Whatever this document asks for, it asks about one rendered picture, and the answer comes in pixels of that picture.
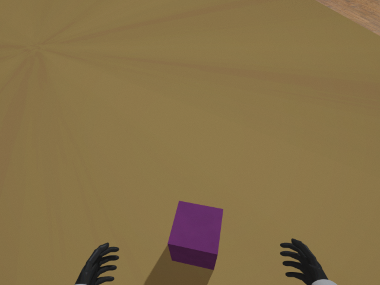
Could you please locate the robot right hand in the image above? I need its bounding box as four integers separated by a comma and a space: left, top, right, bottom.
280, 238, 328, 285

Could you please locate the robot left hand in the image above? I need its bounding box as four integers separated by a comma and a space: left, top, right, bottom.
75, 243, 119, 285

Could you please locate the carton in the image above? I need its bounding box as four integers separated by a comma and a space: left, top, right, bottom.
168, 201, 223, 270

